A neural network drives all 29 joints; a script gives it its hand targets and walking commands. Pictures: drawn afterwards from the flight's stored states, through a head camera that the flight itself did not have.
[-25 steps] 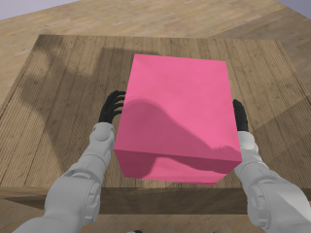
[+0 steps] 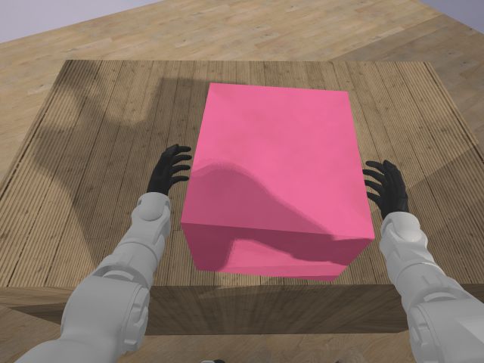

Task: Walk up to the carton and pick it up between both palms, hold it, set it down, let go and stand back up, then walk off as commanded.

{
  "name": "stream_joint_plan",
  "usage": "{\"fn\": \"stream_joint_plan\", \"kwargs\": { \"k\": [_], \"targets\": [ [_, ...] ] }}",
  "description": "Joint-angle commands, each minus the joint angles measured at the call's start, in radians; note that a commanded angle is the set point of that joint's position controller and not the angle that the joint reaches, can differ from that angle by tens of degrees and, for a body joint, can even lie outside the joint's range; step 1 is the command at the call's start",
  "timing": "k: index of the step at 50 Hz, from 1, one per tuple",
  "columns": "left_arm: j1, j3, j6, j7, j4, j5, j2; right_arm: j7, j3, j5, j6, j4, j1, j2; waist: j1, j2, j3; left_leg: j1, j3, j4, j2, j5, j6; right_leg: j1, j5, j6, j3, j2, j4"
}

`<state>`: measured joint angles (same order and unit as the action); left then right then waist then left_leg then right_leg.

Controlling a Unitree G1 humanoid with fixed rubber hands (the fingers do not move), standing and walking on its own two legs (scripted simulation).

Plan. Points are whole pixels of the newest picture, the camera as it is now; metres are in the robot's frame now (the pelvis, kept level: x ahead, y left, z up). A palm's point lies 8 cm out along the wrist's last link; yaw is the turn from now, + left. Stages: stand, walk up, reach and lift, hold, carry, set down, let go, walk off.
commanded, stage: set down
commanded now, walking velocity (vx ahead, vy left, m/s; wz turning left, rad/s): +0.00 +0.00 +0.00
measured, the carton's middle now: (271, 181) +0.42 -0.03 +0.02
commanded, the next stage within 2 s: none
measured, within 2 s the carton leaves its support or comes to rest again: neither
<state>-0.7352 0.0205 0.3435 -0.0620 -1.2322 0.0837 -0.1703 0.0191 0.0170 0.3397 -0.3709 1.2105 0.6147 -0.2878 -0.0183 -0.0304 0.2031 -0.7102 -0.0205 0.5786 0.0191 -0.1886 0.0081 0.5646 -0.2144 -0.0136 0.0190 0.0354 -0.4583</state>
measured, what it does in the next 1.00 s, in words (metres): stands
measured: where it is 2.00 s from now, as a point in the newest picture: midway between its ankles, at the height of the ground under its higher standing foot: outside the picture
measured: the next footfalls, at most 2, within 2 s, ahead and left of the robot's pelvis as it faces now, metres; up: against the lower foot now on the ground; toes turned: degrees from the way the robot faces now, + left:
none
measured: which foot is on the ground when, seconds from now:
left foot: down 0.00-1.00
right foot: down 0.00-1.00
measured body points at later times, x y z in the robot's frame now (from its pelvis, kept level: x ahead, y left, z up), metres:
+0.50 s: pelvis -0.01 -0.01 +0.01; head +0.01 +0.00 +0.45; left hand +0.35 +0.18 +0.02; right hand +0.32 -0.25 +0.03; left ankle +0.04 +0.09 -0.73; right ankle -0.01 -0.14 -0.73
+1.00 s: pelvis -0.01 -0.04 +0.01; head -0.02 -0.03 +0.46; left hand +0.25 +0.18 +0.01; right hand +0.23 -0.25 +0.02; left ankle +0.04 +0.09 -0.73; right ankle -0.01 -0.14 -0.73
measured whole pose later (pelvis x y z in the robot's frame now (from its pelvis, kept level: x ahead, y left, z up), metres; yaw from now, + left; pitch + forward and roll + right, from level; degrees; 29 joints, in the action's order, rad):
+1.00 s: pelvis -0.01 -0.04 +0.01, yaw +1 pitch +2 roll +0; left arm 0.01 0.02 0.17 0.04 -0.52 0.16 -0.26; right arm 0.12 0.07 0.32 -0.13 0.31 -0.16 -0.22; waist -0.02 0.03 0.07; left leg -0.32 -0.02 0.42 0.02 -0.14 -0.02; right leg 0.25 -0.25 0.01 0.02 0.03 -0.46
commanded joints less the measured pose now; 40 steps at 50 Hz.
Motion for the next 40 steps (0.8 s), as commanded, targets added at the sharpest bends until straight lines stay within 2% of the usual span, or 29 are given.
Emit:
{"fn": "stream_joint_plan", "kwargs": {
  "k": [1,2,4,5,6,7,8,9,10,13,14,15,16,17,18,19,20,21,22,23,24,27,28,29,32,33,35,39,40],
  "targets": [
    [-0.214,0.009,0.051,0.007,0.348,0.123,-0.206,-0.009,-0.008,0.063,-0.046,-0.286,0.247,-0.23,-0.035,-0.013,0.636,0.677,0.003,0.021,-0.001,0.483,-0.093,-0.038,0.375,-0.021,0.023,0.044,-0.015],
    [-0.221,0.0,0.039,0.008,0.405,0.112,-0.198,-0.009,-0.016,0.069,-0.054,-0.308,0.254,-0.252,-0.021,-0.027,0.689,0.729,0.01,0.025,0.0,0.522,-0.101,-0.052,0.408,-0.025,0.031,0.052,-0.012],
    [-0.214,0.008,0.029,0.02,0.392,0.115,-0.205,-0.005,-0.036,0.045,-0.031,-0.306,0.229,-0.24,-0.055,-0.018,0.606,0.696,0.008,-0.003,-0.004,0.43,-0.092,-0.048,0.328,-0.028,0.021,0.044,0.004],
    [-0.395,0.019,0.039,0.02,0.309,0.158,-0.256,0.0,-0.062,0.022,-0.002,-0.339,0.424,-0.259,-0.06,0.019,0.621,0.638,0.012,-0.007,-0.003,0.322,-0.078,-0.001,0.232,-0.031,0.015,0.035,0.007],
    [-0.079,0.007,0.028,0.016,0.468,0.139,-0.201,-0.001,-0.01,0.059,-0.017,-0.384,0.113,-0.228,-0.034,0.036,0.603,0.726,-0.004,-0.015,-0.001,0.412,-0.079,-0.091,0.357,-0.03,0.027,0.047,0.009],
    [-0.34,0.012,0.02,0.022,0.425,0.159,-0.234,0.002,-0.063,0.029,0.002,-0.383,0.348,-0.244,-0.064,0.012,0.659,0.682,0.01,-0.001,-0.007,0.395,-0.079,-0.042,0.301,-0.03,0.013,0.04,0.007],
    [-0.302,-0.006,0.032,0.02,0.404,0.153,-0.246,-0.005,-0.047,0.03,0.005,-0.371,0.304,-0.216,-0.038,0.003,0.608,0.65,0.011,-0.007,-0.005,0.347,-0.075,-0.034,0.247,-0.03,0.003,0.034,0.003],
    [-0.262,0.026,0.034,0.022,0.42,0.176,-0.232,0.001,-0.049,0.031,0.016,-0.381,0.272,-0.214,-0.073,0.028,0.599,0.651,0.007,-0.014,-0.005,0.314,-0.073,-0.05,0.242,-0.033,0.011,0.034,0.004],
    [-0.081,0.003,0.036,0.022,0.514,0.151,-0.216,0.001,-0.007,0.057,-0.005,-0.434,0.096,-0.194,-0.028,0.007,0.625,0.736,0.005,-0.021,-0.002,0.393,-0.082,-0.099,0.328,-0.033,0.005,0.035,0.013],
    [-0.264,0.0,0.015,0.035,0.412,0.18,-0.255,0.002,-0.037,0.031,0.049,-0.418,0.285,-0.217,-0.048,0.049,0.548,0.608,0.023,-0.033,-0.016,0.272,-0.059,-0.071,0.197,-0.037,-0.005,0.03,0.015],
    [0.047,0.021,0.012,0.033,0.577,0.154,-0.197,0.007,0.006,0.056,0.027,-0.46,-0.043,-0.176,-0.05,0.028,0.575,0.771,-0.014,-0.051,-0.002,0.386,-0.069,-0.173,0.37,-0.03,0.005,0.036,0.027],
    [-0.233,0.019,-0.008,0.042,0.476,0.157,-0.229,0.01,-0.053,0.017,0.043,-0.402,0.241,-0.237,-0.053,0.005,0.532,0.687,0.008,-0.048,-0.014,0.295,-0.076,-0.067,0.215,-0.032,0.002,0.031,0.035],
    [-0.021,-0.006,-0.004,0.038,0.557,0.163,-0.233,0.007,-0.023,0.048,0.034,-0.474,0.042,-0.196,-0.024,0.045,0.526,0.737,0.0,-0.066,-0.012,0.304,-0.074,-0.116,0.231,-0.031,0.013,0.044,0.052],
    [-0.222,0.015,-0.002,0.029,0.57,0.18,-0.262,0.01,-0.086,0.023,0.051,-0.495,0.227,-0.233,-0.055,-0.01,0.579,0.682,0.005,-0.053,-0.015,0.27,-0.078,-0.076,0.192,-0.026,0.01,0.041,0.038],
    [-0.047,0.011,-0.007,0.029,0.556,0.182,-0.246,0.004,-0.047,0.034,0.059,-0.494,0.067,-0.201,-0.041,0.036,0.509,0.708,-0.003,-0.075,-0.01,0.249,-0.067,-0.114,0.192,-0.025,0.001,0.035,0.056],
    [-0.162,0.042,-0.012,0.038,0.538,0.205,-0.236,0.013,-0.075,0.009,0.069,-0.489,0.176,-0.198,-0.075,0.022,0.486,0.675,-0.001,-0.071,-0.014,0.209,-0.064,-0.063,0.14,-0.019,0.0,0.034,0.053],
    [-0.004,0.003,-0.014,0.041,0.6,0.193,-0.246,0.012,-0.014,0.029,0.067,-0.564,0.028,-0.165,-0.014,0.047,0.459,0.718,0.004,-0.084,-0.009,0.253,-0.06,-0.133,0.202,-0.028,-0.013,0.028,0.063],
    [0.094,0.028,-0.031,0.044,0.718,0.172,-0.222,0.014,-0.025,0.042,0.053,-0.609,-0.06,-0.192,-0.038,0.024,0.534,0.798,-0.013,-0.089,-0.01,0.34,-0.069,-0.187,0.317,-0.023,0.009,0.045,0.06],
    [-0.113,0.007,-0.044,0.054,0.604,0.178,-0.26,0.02,-0.043,0.022,0.078,-0.588,0.144,-0.208,-0.037,0.039,0.459,0.69,0.012,-0.085,-0.024,0.278,-0.06,-0.154,0.208,-0.029,-0.006,0.039,0.057],
    [-0.074,0.009,-0.048,0.05,0.569,0.184,-0.264,0.014,-0.046,0.018,0.103,-0.548,0.082,-0.192,-0.046,0.032,0.366,0.663,0.002,-0.109,-0.019,0.186,-0.054,-0.138,0.131,-0.025,-0.012,0.032,0.063],
    [0.151,0.009,-0.043,0.061,0.644,0.181,-0.229,0.021,-0.009,0.026,0.09,-0.583,-0.116,-0.149,-0.026,0.05,0.327,0.735,0.002,-0.124,-0.014,0.252,-0.053,-0.211,0.22,-0.027,-0.013,0.027,0.082],
    [-0.04,0.013,-0.056,0.067,0.646,0.207,-0.277,0.027,-0.039,0.009,0.121,-0.642,0.065,-0.158,-0.047,0.031,0.285,0.647,0.021,-0.124,-0.034,0.171,-0.042,-0.182,0.109,-0.029,-0.015,0.023,0.078],
    [0.213,-0.023,-0.056,0.073,0.68,0.17,-0.252,0.029,0.013,0.029,0.107,-0.629,-0.222,-0.117,-0.01,0.049,0.249,0.743,0.016,-0.147,-0.032,0.205,-0.044,-0.247,0.162,-0.026,-0.021,0.02,0.111],
    [-0.017,-0.002,-0.058,0.07,0.697,0.202,-0.268,0.032,-0.039,0.012,0.126,-0.657,0.014,-0.164,-0.036,0.02,0.281,0.671,0.027,-0.135,-0.037,0.138,-0.046,-0.198,0.067,-0.018,-0.027,0.019,0.098],
    [0.266,-0.026,-0.06,0.072,0.747,0.193,-0.247,0.039,-0.009,0.003,0.122,-0.741,-0.227,-0.115,-0.016,0.079,0.234,0.73,0.021,-0.154,-0.033,0.231,-0.036,-0.271,0.185,-0.021,-0.029,0.019,0.114],
    [0.312,-0.042,-0.07,0.082,0.792,0.161,-0.24,0.047,0.011,0.011,0.114,-0.763,-0.308,-0.103,-0.016,0.046,0.223,0.756,0.025,-0.155,-0.044,0.267,-0.042,-0.291,0.22,-0.024,-0.037,0.018,0.117],
    [0.155,-0.042,-0.08,0.092,0.777,0.2,-0.294,0.05,-0.011,-0.004,0.148,-0.801,-0.151,-0.102,-0.008,0.069,0.131,0.639,0.033,-0.178,-0.045,0.139,-0.026,-0.285,0.082,-0.026,-0.049,0.004,0.122],
    [0.401,-0.089,-0.084,0.099,0.897,0.205,-0.287,0.074,0.013,-0.034,0.153,-0.906,-0.412,-0.065,0.002,0.1,0.088,0.681,0.047,-0.192,-0.051,0.194,-0.02,-0.361,0.164,-0.033,-0.066,-0.009,0.134],
    [0.301,-0.079,-0.096,0.105,0.874,0.208,-0.302,0.076,-0.02,-0.044,0.166,-0.939,-0.319,-0.071,-0.002,0.075,0.115,0.651,0.049,-0.2,-0.052,0.176,-0.021,-0.347,0.137,-0.027,-0.068,-0.008,0.14]
  ]
}}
